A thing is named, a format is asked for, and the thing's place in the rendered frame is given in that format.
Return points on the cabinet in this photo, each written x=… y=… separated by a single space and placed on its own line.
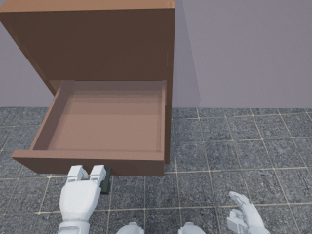
x=68 y=40

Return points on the robot left forearm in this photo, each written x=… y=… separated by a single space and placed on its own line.
x=74 y=226

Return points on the robot right hand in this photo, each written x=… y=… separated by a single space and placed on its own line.
x=241 y=221

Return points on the robot left hand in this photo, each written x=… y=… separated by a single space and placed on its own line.
x=78 y=198

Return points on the left robot thigh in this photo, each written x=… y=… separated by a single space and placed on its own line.
x=130 y=229

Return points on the right robot shin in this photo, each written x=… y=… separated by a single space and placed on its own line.
x=189 y=223

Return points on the drawer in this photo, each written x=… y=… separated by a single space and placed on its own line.
x=116 y=123

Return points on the handle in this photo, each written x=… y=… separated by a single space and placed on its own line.
x=105 y=184

